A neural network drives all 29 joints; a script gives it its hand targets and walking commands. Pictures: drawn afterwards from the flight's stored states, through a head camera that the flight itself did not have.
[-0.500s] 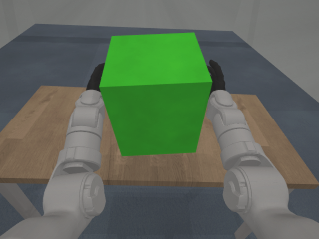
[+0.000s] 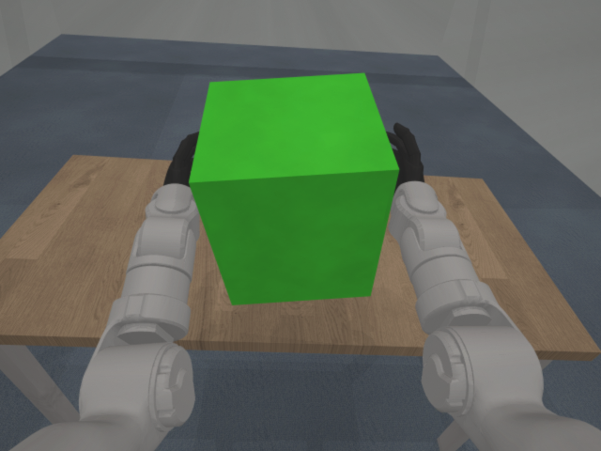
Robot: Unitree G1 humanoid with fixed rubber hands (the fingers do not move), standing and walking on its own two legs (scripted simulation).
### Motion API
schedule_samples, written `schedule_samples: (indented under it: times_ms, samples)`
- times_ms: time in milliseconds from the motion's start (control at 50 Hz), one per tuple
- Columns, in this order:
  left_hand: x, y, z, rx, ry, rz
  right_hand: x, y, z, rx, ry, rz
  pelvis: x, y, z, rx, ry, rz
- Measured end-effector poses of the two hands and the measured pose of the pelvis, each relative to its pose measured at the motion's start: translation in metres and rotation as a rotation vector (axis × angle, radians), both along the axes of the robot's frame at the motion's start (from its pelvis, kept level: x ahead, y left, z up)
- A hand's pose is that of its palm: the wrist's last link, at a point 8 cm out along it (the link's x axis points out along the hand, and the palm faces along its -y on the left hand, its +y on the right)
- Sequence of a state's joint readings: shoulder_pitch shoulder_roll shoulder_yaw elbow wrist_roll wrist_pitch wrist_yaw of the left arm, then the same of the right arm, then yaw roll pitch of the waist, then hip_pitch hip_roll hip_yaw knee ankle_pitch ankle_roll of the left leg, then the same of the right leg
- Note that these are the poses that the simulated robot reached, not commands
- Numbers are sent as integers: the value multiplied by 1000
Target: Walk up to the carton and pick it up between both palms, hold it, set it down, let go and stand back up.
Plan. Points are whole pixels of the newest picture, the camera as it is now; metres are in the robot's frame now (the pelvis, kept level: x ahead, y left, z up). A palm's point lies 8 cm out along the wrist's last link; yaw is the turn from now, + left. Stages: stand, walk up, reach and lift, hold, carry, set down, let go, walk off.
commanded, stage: set down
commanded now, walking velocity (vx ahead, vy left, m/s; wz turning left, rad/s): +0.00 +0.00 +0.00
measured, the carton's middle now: (294, 195) +0.42 +0.03 +0.16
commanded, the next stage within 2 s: none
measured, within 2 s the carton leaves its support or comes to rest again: neither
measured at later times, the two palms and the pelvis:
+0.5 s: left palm (191, 201) +0.40 +0.17 +0.15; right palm (403, 199) +0.41 -0.13 +0.17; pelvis +0.01 +0.00 +0.00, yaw +0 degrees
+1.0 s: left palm (196, 210) +0.41 +0.17 +0.13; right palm (401, 206) +0.42 -0.13 +0.15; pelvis +0.01 +0.00 +0.00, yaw +0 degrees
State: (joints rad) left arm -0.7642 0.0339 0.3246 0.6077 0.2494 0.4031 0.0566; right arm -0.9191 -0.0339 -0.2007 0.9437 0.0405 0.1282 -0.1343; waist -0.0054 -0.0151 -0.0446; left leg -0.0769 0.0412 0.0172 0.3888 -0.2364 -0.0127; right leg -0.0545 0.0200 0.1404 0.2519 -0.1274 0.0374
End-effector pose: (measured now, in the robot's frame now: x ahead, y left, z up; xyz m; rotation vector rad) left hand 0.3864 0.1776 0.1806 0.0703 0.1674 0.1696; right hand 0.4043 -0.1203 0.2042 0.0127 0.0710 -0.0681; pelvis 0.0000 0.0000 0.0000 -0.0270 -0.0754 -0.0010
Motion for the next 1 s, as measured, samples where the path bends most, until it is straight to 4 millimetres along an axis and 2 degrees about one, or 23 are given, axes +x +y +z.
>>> schedule_samples:
  times_ms: [140,300,460,620,1000]
  samples:
    - [5,-2,-18,-2,38,-9,4,-2,-17,-51,34,0,1,0,0,0,1,0]
    - [12,-4,-18,1,7,-13,8,-3,-16,-52,1,-4,4,0,0,0,5,0]
    - [15,-6,-31,-6,48,-21,9,-6,-31,-49,40,-13,5,0,0,0,9,0]
    - [17,-7,-34,-12,36,-23,10,-7,-32,-47,26,-16,7,0,0,0,11,0]
    - [23,-10,-54,-51,72,-23,15,-10,-50,-47,58,-22,13,-2,1,2,24,0]
